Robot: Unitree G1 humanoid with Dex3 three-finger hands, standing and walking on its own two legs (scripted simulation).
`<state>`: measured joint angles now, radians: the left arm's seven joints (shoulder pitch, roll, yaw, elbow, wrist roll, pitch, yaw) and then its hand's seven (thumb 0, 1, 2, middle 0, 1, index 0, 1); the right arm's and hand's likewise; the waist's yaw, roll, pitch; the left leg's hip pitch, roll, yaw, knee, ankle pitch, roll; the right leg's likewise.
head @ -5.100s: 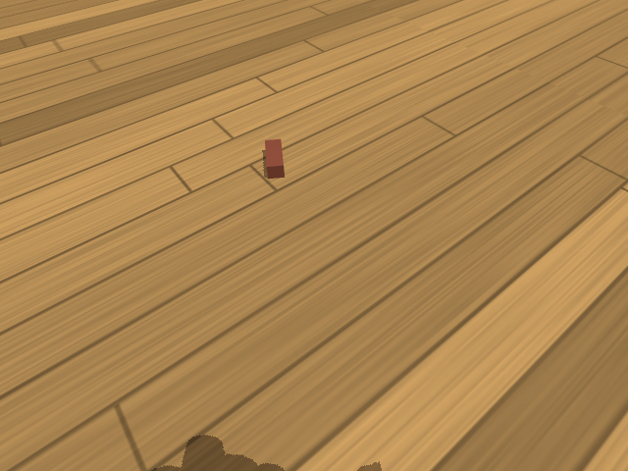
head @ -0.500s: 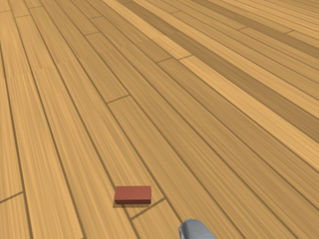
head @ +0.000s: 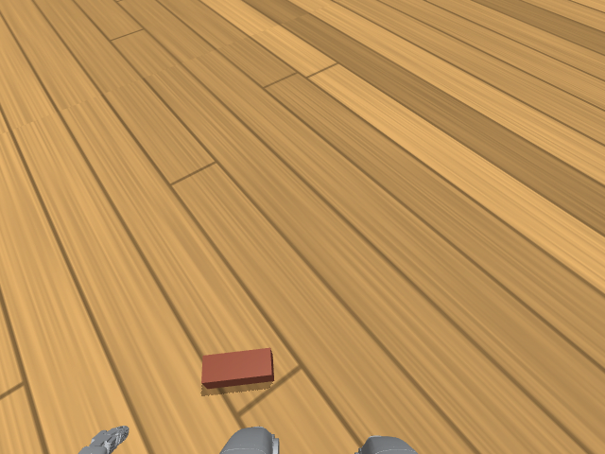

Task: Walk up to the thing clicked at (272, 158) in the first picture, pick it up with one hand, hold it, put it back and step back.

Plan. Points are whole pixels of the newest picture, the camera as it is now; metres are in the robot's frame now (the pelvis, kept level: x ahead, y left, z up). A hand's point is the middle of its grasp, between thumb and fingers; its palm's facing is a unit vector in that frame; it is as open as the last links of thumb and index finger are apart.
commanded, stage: walk up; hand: left
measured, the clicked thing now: (238, 368) +0.42 +0.23 -0.72
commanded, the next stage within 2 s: none
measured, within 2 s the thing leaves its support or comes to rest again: neither
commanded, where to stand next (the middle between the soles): +0.07 -0.02 m, yaw +3 degrees
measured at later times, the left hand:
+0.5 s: hand out of the picture +0.08 +0.27 -0.14, palm faces +0.01 -0.93 -0.36, open 7.3 cm
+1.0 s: hand out of the picture +0.10 +0.26 -0.13, palm faces +0.03 -0.94 -0.33, open 7.3 cm
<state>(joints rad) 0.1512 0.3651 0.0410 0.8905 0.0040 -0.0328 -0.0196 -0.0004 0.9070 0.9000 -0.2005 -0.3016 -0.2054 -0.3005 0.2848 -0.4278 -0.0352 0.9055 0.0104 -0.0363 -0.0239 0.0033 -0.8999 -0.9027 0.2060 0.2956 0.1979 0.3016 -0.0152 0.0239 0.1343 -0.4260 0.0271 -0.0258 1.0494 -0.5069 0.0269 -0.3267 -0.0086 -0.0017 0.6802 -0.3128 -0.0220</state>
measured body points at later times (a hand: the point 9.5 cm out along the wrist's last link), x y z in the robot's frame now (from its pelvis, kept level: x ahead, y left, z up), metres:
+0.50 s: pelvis +0.01 +0.00 +0.01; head +0.04 +0.00 +0.46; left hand +0.08 +0.31 -0.12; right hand +0.14 -0.30 -0.12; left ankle +0.07 +0.13 -0.72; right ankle +0.02 -0.12 -0.72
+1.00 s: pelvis +0.02 +0.01 +0.02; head +0.04 +0.01 +0.47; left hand +0.09 +0.31 -0.11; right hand +0.11 -0.29 -0.11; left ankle +0.07 +0.13 -0.72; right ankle +0.02 -0.12 -0.72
